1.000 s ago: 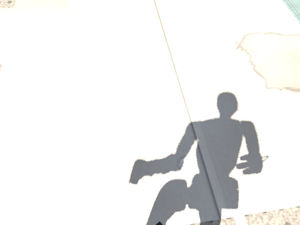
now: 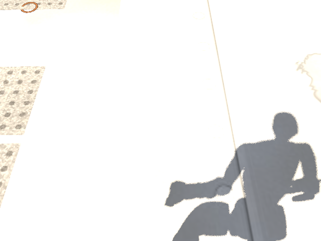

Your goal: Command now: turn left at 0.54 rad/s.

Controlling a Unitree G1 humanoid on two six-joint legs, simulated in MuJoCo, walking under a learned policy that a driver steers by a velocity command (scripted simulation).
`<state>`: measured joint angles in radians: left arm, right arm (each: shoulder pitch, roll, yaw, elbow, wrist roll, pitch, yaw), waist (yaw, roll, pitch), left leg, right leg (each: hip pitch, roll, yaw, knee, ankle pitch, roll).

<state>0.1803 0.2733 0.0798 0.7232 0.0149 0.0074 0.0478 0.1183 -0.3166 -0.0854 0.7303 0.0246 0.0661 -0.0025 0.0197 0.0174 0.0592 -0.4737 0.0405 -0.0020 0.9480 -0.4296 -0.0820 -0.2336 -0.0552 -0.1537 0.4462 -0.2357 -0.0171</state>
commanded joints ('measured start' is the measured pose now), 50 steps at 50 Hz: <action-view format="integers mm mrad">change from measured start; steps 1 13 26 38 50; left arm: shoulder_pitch -20 -53 -78 -95 -48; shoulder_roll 200 153 111 126 89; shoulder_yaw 54 48 24 2 -22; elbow -56 -59 -74 -54 11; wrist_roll -10 1 -23 -12 -2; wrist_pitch -4 2 -30 -39 -26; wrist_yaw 3 12 -29 -34 -37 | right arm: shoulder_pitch -42 -15 26 69 55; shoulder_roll -57 -144 -149 -45 -59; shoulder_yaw -6 -26 -25 0 13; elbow -103 -131 -145 -104 -58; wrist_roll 0 -17 -22 -22 -44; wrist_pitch -10 -61 -39 -28 -61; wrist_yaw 20 -15 -19 -24 -10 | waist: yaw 12 -1 -51 -45 -5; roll -177 100 146 -154 52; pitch -148 -137 -148 -107 -60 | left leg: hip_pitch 45 308 286 74 237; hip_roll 0 170 135 -49 26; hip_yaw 49 -306 -444 -99 -144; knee -158 -615 -554 -95 -552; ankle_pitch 15 556 436 -88 275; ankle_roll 10 309 310 -19 113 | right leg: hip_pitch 151 -397 -169 86 48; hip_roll -254 23 69 -159 15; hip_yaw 149 221 223 374 198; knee -94 724 241 -75 18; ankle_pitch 419 -140 -136 469 101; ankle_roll -203 88 85 -179 47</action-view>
